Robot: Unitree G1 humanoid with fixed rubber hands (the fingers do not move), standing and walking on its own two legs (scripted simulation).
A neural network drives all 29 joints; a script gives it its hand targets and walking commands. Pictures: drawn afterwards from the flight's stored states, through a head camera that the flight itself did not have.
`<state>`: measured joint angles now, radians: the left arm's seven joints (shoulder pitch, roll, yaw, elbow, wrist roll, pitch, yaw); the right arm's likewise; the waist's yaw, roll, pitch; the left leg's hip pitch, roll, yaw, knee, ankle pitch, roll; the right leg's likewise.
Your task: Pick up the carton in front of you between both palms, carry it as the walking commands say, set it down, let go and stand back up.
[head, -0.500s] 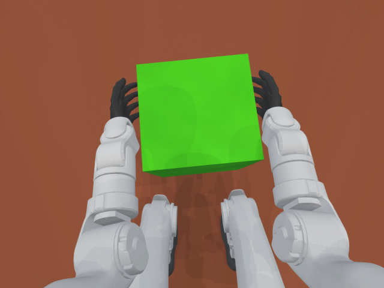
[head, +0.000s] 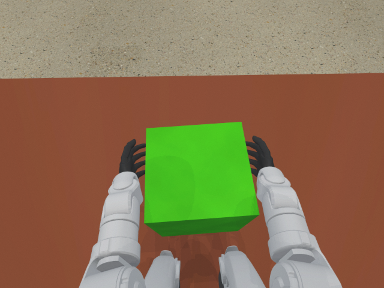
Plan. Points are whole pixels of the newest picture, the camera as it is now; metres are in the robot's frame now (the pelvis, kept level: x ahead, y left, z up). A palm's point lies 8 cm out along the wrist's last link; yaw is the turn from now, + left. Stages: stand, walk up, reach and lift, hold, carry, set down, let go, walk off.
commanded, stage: reach and lift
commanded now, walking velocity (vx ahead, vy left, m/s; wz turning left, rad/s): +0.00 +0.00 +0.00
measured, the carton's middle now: (197, 185) +0.36 +0.00 -0.10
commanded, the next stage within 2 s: hold in 1.52 s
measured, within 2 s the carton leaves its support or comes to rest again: neither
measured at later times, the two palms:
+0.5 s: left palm (100, 158) +0.33 +0.15 +0.12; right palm (289, 154) +0.33 -0.15 +0.12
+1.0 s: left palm (98, 153) +0.33 +0.15 +0.14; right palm (295, 150) +0.32 -0.15 +0.14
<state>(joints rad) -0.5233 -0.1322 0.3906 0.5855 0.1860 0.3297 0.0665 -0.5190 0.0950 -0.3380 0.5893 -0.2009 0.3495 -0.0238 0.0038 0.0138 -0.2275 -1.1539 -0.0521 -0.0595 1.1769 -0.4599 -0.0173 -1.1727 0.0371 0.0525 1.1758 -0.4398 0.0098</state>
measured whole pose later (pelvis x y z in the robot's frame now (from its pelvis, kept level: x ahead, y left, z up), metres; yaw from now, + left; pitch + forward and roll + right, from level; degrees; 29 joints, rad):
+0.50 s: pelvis +0.03 +0.00 +0.10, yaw +0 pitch +1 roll +0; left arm -0.28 -0.16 0.29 0.41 0.24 0.53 0.03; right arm -0.26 0.15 -0.26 0.39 -0.24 0.55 -0.01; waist -0.01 0.01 -0.08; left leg -0.29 -0.03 -0.07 0.54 -0.27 0.00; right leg -0.30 0.02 0.06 0.53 -0.24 0.01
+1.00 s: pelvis +0.03 +0.00 +0.11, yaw -1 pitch -5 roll +0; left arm -0.34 -0.17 0.33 0.38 0.31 0.61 0.00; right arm -0.32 0.17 -0.29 0.36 -0.30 0.63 0.02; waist 0.00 0.01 0.02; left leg -0.14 -0.02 -0.07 0.45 -0.23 0.00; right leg -0.16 0.02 0.07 0.45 -0.21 0.00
